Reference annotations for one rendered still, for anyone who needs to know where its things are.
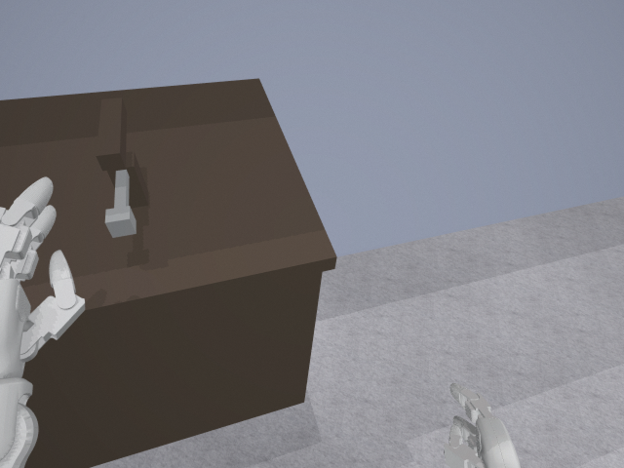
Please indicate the robot left forearm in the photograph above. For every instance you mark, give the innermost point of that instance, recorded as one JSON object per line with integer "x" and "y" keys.
{"x": 18, "y": 424}

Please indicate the right robot hand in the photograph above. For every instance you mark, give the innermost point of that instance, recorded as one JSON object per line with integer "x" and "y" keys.
{"x": 489, "y": 443}

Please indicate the counter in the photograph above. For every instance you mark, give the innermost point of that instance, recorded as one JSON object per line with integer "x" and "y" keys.
{"x": 203, "y": 318}

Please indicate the tap lever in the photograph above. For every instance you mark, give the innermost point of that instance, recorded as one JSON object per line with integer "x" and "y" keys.
{"x": 121, "y": 221}

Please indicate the left robot hand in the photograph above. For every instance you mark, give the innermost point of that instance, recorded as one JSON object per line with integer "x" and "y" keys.
{"x": 22, "y": 230}

